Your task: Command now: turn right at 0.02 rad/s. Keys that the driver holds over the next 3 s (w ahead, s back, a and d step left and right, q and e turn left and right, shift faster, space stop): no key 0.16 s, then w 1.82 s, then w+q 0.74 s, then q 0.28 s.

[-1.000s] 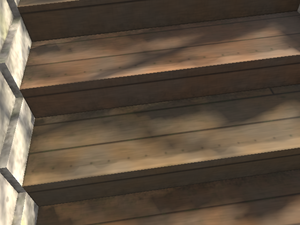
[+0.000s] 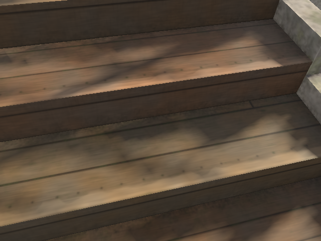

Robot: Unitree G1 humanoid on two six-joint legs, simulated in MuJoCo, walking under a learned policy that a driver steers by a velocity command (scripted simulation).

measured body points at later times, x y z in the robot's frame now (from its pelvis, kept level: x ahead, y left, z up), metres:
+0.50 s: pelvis +0.06 -0.03 +0.00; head +0.06 -0.02 +0.45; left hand +0.10 +0.24 -0.13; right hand +0.12 -0.27 -0.13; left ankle -0.05 +0.09 -0.64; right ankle -0.02 -0.14 -0.73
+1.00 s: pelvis +0.29 +0.09 +0.13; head +0.30 +0.11 +0.58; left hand +0.42 +0.32 +0.01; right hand +0.28 -0.17 +0.00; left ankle +0.32 +0.15 -0.56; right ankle +0.29 -0.08 -0.33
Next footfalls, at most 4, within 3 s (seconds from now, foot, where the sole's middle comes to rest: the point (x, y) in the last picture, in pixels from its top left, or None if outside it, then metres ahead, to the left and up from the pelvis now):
0.78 left None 0.36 0.15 -0.60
1.36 right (157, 152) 0.70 0.04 -0.43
1.84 left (118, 64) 0.98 0.20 -0.26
2.42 right None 1.34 0.00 -0.09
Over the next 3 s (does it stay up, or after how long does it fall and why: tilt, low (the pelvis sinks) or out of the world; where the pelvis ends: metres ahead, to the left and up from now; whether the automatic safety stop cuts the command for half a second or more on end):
stays up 1.42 0.17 0.69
